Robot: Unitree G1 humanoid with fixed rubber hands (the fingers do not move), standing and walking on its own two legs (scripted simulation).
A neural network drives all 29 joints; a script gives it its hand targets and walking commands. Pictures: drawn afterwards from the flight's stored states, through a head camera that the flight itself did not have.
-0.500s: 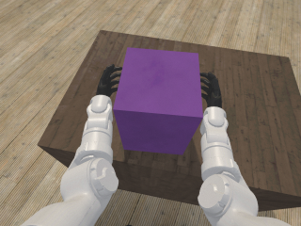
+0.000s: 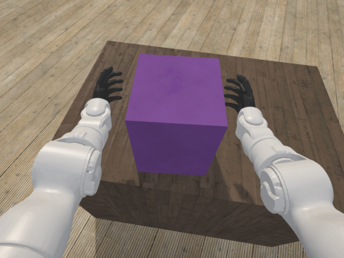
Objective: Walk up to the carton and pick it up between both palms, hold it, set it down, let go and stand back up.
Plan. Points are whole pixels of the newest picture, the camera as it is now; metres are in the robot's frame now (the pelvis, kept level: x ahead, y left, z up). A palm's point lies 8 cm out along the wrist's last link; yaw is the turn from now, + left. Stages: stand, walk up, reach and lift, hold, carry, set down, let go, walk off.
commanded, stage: set down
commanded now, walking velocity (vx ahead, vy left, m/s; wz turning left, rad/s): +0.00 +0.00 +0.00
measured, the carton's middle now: (175, 119) +0.46 +0.02 +0.01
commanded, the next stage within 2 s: none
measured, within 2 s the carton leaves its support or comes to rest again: neither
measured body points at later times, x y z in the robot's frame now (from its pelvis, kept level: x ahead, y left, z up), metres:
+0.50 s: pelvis -0.01 -0.01 +0.00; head +0.06 +0.01 +0.45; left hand +0.48 +0.20 +0.15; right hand +0.48 -0.17 +0.15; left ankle +0.00 +0.11 -0.73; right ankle -0.01 -0.11 -0.73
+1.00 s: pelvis -0.01 -0.01 +0.02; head +0.03 +0.01 +0.46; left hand +0.47 +0.21 +0.20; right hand +0.47 -0.18 +0.20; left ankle +0.00 +0.11 -0.73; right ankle -0.01 -0.11 -0.73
